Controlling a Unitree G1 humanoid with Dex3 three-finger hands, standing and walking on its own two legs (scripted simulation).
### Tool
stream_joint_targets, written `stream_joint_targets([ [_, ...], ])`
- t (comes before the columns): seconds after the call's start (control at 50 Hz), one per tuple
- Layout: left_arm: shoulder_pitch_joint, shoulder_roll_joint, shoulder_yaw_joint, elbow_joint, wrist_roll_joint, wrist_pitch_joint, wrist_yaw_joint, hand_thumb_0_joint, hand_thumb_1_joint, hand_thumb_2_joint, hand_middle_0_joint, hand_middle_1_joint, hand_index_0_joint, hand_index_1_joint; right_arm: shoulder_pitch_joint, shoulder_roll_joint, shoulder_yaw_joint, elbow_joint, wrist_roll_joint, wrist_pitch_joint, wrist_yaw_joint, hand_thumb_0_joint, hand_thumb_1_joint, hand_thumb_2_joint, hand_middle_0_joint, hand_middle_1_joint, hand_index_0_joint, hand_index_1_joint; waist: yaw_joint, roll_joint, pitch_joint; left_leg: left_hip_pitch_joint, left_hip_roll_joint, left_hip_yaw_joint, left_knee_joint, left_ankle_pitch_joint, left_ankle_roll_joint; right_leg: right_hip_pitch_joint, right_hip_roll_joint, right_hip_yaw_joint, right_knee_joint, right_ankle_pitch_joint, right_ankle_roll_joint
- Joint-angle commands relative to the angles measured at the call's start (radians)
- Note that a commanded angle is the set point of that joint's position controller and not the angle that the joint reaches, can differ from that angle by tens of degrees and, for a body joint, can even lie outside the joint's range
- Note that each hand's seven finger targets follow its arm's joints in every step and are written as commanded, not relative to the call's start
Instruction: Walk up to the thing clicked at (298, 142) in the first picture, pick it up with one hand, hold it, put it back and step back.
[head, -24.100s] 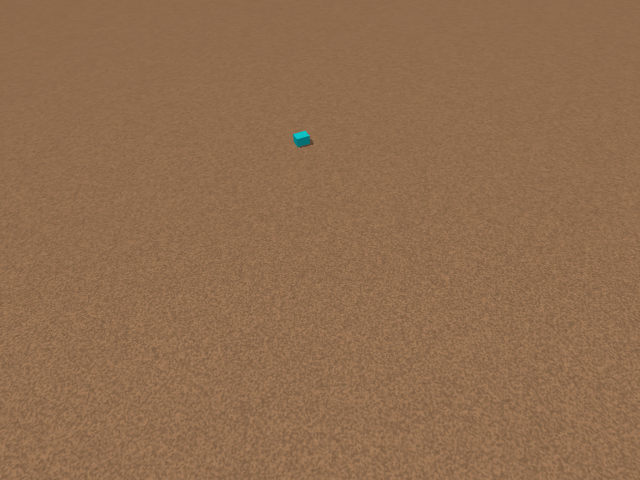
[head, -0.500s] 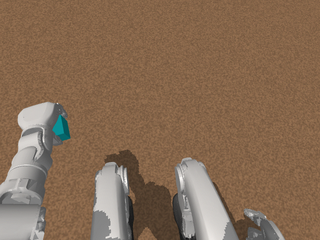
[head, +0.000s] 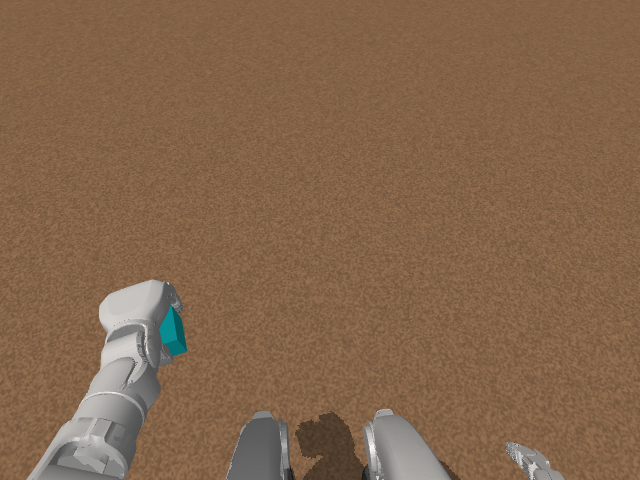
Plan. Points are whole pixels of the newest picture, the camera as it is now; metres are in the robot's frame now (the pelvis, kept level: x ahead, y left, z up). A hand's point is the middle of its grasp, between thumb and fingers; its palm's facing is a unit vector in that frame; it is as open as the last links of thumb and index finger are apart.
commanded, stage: lift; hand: left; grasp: from above
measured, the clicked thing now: (154, 336) +0.36 +0.26 -0.12
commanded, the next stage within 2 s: hold in 0.48 s
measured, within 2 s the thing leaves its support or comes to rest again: neither
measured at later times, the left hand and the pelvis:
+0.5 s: hand (139, 293) +0.37 +0.23 +0.01, palm faces -0.42 -0.17 -0.89, open 8.4 cm; pelvis +0.05 +0.00 +0.09, yaw +1 degrees
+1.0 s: hand (128, 269) +0.37 +0.23 +0.06, palm faces -0.40 -0.14 -0.91, open 8.4 cm; pelvis +0.06 +0.00 +0.11, yaw +0 degrees
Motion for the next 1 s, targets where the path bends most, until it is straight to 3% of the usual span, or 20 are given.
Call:
stream_joint_targets([
  [0.0, -0.306, 0.178, 0.052, -0.137, 0.012, 0.002, 0.049, 0.000, 0.829, 0.449, -1.239, -0.328, -1.227, -0.343, 0.040, -0.148, -0.049, -0.081, -0.001, -0.048, -0.017, 0.000, -0.900, -0.904, 0.200, 0.300, 0.200, 0.300, -0.007, 0.054, -0.290, 0.410, -0.019, -0.002, -0.316, 0.065, 0.002, 0.229, 0.031, 0.021, -0.310, 0.089, -0.036],
  [0.04, -0.283, 0.142, 0.031, -0.128, 0.007, 0.003, 0.047, 0.000, 0.834, 0.478, -1.266, -0.307, -1.242, -0.336, 0.051, -0.143, -0.046, -0.079, -0.002, -0.056, -0.017, 0.000, -0.900, -0.904, 0.200, 0.300, 0.200, 0.300, -0.013, 0.038, -0.278, 0.446, -0.023, 0.009, -0.342, 0.129, 0.005, 0.290, 0.029, 0.026, -0.348, 0.156, -0.032],
  [0.1, -0.276, 0.159, 0.042, -0.100, 0.011, 0.003, 0.046, 0.000, 0.876, 0.440, -1.280, -0.309, -1.269, -0.325, 0.073, -0.149, -0.051, -0.071, -0.004, -0.062, -0.016, 0.000, -0.899, -0.903, 0.200, 0.300, 0.200, 0.300, -0.006, 0.026, -0.264, 0.507, -0.024, 0.013, -0.387, 0.202, 0.007, 0.354, 0.024, 0.029, -0.392, 0.236, -0.027],
  [0.12, -0.316, 0.158, 0.042, -0.150, 0.004, -0.004, 0.046, 0.000, 0.887, 0.444, -1.282, -0.322, -1.274, -0.334, 0.081, -0.148, -0.053, -0.075, -0.004, -0.063, -0.015, 0.000, -0.899, -0.903, 0.200, 0.300, 0.200, 0.300, -0.005, 0.044, -0.282, 0.536, -0.025, 0.017, -0.402, 0.222, 0.007, 0.382, 0.022, 0.033, -0.410, 0.257, -0.026],
  [0.16, -0.264, 0.146, 0.041, -0.104, 0.010, -0.003, 0.047, 0.000, 0.898, 0.450, -1.303, -0.300, -1.287, -0.319, 0.079, -0.148, -0.051, -0.078, -0.007, -0.066, -0.011, 0.000, -0.898, -0.902, 0.200, 0.300, 0.200, 0.300, -0.003, 0.024, -0.247, 0.562, -0.025, 0.016, -0.441, 0.229, 0.004, 0.414, 0.019, 0.030, -0.442, 0.261, -0.026],
  [0.26, -0.268, 0.160, 0.057, -0.137, 0.016, -0.009, 0.054, 0.000, 0.869, 0.467, -1.288, -0.279, -1.264, -0.307, 0.075, -0.148, -0.060, -0.083, -0.008, -0.065, -0.003, 0.000, -0.895, -0.900, 0.200, 0.300, 0.200, 0.300, 0.019, 0.021, -0.244, 0.648, -0.028, 0.019, -0.516, 0.271, 0.001, 0.498, 0.016, 0.037, -0.508, 0.300, -0.024],
  [0.3, -0.248, 0.127, 0.042, -0.122, 0.017, -0.009, 0.053, 0.000, 0.859, 0.468, -1.288, -0.270, -1.260, -0.301, 0.077, -0.144, -0.062, -0.082, -0.009, -0.064, 0.000, 0.000, -0.895, -0.900, 0.200, 0.300, 0.200, 0.300, 0.014, 0.021, -0.229, 0.679, -0.028, 0.020, -0.535, 0.311, 0.001, 0.520, 0.015, 0.040, -0.529, 0.338, -0.021],
  [0.38, -0.274, 0.121, 0.037, -0.173, 0.008, -0.011, 0.052, 0.000, 0.819, 0.449, -1.246, -0.277, -1.225, -0.302, 0.083, -0.150, -0.070, -0.081, -0.009, -0.063, 0.006, 0.000, -0.894, -0.898, 0.200, 0.300, 0.200, 0.300, 0.009, 0.025, -0.240, 0.757, -0.026, 0.022, -0.581, 0.371, 0.000, 0.572, 0.014, 0.039, -0.574, 0.381, -0.021],
  [0.56, -0.257, 0.110, 0.034, -0.169, 0.015, -0.005, 0.051, 0.000, 0.813, 0.479, -1.229, -0.311, -1.215, -0.327, 0.065, -0.154, -0.076, -0.084, -0.006, -0.054, 0.019, 0.000, -0.892, -0.898, 0.200, 0.300, 0.200, 0.300, 0.022, 0.004, -0.207, 0.824, -0.036, 0.034, -0.657, 0.412, -0.002, 0.659, 0.009, 0.049, -0.651, 0.426, -0.016],
  [0.58, -0.261, 0.096, 0.018, -0.175, 0.016, -0.005, 0.045, 0.000, 0.820, 0.438, -1.214, -0.310, -1.207, -0.319, 0.061, -0.153, -0.076, -0.083, -0.005, -0.054, 0.021, 0.000, -0.892, -0.896, 0.200, 0.300, 0.200, 0.300, 0.018, 0.011, -0.203, 0.846, -0.033, 0.034, -0.664, 0.432, -0.003, 0.663, 0.010, 0.046, -0.653, 0.435, -0.017],
  [0.68, -0.265, 0.119, 0.023, -0.197, 0.029, 0.004, 0.025, 0.000, 0.834, 0.442, -1.218, -0.312, -1.213, -0.319, 0.050, -0.160, -0.077, -0.092, -0.003, -0.047, 0.027, 0.000, -0.893, -0.896, 0.200, 0.300, 0.200, 0.300, 0.032, -0.001, -0.201, 0.869, -0.038, 0.036, -0.690, 0.470, -0.002, 0.721, 0.008, 0.047, -0.677, 0.476, -0.015],
  [0.7, -0.231, 0.098, 0.016, -0.152, 0.028, 0.010, 0.019, 0.000, 0.839, 0.438, -1.218, -0.325, -1.216, -0.329, 0.045, -0.158, -0.076, -0.092, -0.002, -0.046, 0.029, 0.000, -0.894, -0.897, 0.200, 0.300, 0.200, 0.300, 0.032, -0.009, -0.178, 0.866, -0.036, 0.035, -0.695, 0.473, 0.000, 0.707, 0.009, 0.047, -0.681, 0.473, -0.015],
  [0.86, -0.231, 0.098, 0.008, -0.235, 0.032, 0.026, -0.012, 0.000, 0.818, 0.422, -1.210, -0.317, -1.206, -0.323, 0.020, -0.160, -0.077, -0.117, 0.000, -0.039, 0.037, 0.000, -0.898, -0.899, 0.200, 0.300, 0.200, 0.300, 0.041, -0.018, -0.181, 0.916, -0.038, 0.044, -0.713, 0.527, 0.006, 0.755, 0.005, 0.056, -0.711, 0.534, -0.009],
  [0.98, -0.221, 0.116, 0.008, -0.280, 0.036, 0.029, -0.045, 0.000, 0.830, 0.405, -1.201, -0.334, -1.208, -0.328, 0.003, -0.161, -0.071, -0.140, 0.002, -0.035, 0.037, 0.000, -0.898, -0.899, 0.200, 0.300, 0.199, 0.300, 0.050, -0.022, -0.150, 0.923, -0.039, 0.046, -0.751, 0.483, 0.007, 0.780, 0.003, 0.056, -0.743, 0.499, -0.011],
])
